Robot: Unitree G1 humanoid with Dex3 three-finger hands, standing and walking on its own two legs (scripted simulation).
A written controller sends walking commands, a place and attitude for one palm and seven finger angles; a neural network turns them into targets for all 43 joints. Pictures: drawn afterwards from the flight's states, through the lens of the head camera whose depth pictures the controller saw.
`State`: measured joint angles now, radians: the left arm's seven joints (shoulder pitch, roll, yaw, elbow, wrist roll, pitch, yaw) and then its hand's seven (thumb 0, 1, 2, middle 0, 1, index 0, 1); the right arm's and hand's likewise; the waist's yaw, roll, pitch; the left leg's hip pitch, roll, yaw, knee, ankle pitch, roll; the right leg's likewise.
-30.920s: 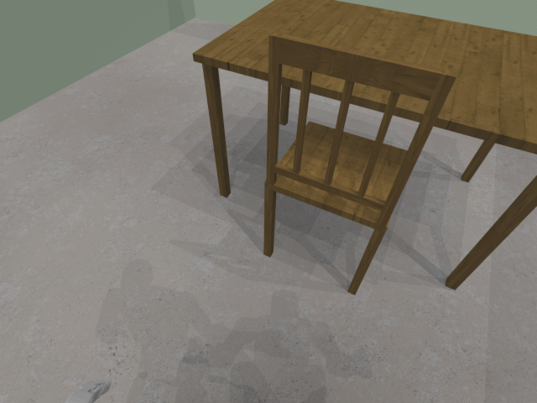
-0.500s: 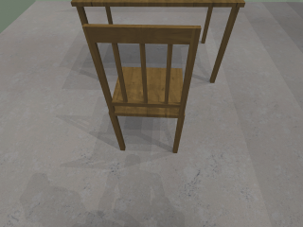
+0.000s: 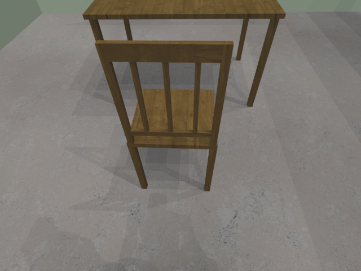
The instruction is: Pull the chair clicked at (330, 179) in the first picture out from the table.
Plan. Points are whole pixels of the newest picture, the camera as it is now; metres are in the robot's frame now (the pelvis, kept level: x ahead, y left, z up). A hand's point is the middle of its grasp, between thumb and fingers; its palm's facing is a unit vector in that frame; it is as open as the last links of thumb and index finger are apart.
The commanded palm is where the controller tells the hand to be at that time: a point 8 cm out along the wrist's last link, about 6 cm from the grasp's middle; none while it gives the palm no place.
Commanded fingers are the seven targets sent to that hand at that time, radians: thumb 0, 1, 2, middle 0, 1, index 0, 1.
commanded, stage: let the arm hang, fingers relaxed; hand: left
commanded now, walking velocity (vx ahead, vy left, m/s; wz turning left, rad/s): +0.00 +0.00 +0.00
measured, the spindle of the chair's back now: (168, 101) +0.69 +0.08 -0.07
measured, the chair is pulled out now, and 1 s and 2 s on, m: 0.56 0.56 0.56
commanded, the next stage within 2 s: look to check the result in 0.08 s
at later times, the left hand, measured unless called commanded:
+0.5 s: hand out of the picture +0.02 +0.18 -0.17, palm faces +0.02 -0.98 -0.22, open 7.3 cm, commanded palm none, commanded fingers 0.00 0.90 0.90 -0.20 -0.30 -0.20 -0.30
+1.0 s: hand out of the picture +0.03 +0.19 -0.18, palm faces +0.03 -0.98 -0.21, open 7.3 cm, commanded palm none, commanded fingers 0.00 0.90 0.90 -0.20 -0.30 -0.20 -0.30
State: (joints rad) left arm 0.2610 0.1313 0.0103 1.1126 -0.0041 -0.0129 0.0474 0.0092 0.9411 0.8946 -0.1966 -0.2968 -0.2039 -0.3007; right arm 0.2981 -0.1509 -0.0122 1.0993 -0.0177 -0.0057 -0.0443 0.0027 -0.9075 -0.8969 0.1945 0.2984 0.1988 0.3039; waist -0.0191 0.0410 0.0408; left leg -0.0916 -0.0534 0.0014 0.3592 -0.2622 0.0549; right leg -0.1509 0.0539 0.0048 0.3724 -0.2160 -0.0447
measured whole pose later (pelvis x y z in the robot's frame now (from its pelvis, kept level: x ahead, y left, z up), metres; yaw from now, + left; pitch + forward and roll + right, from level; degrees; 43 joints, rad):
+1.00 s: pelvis +0.02 +0.02 +0.00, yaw -1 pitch +0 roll -1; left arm 0.26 0.13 0.02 1.12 -0.01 0.00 0.05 0.01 0.93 0.89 -0.20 -0.30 -0.20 -0.30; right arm 0.31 -0.14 -0.02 1.12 -0.02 -0.01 -0.06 0.00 -0.91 -0.90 0.19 0.30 0.20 0.30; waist -0.02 0.03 0.05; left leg -0.06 -0.07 0.02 0.36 -0.30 0.08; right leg -0.13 0.04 0.02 0.40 -0.26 -0.02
